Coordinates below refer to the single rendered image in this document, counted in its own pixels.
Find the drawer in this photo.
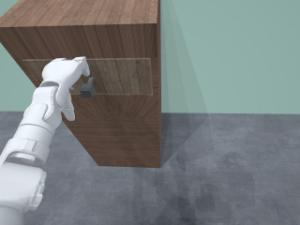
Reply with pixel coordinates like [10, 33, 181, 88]
[23, 57, 153, 94]

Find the robot left upper arm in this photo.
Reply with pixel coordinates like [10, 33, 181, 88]
[0, 161, 47, 225]

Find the robot left hand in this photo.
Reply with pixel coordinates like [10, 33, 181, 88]
[41, 56, 90, 121]

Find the handle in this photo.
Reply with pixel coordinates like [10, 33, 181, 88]
[80, 77, 96, 98]

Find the robot left forearm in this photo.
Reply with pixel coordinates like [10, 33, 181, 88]
[0, 78, 69, 168]

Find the cabinet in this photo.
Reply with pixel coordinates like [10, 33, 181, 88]
[0, 0, 161, 168]

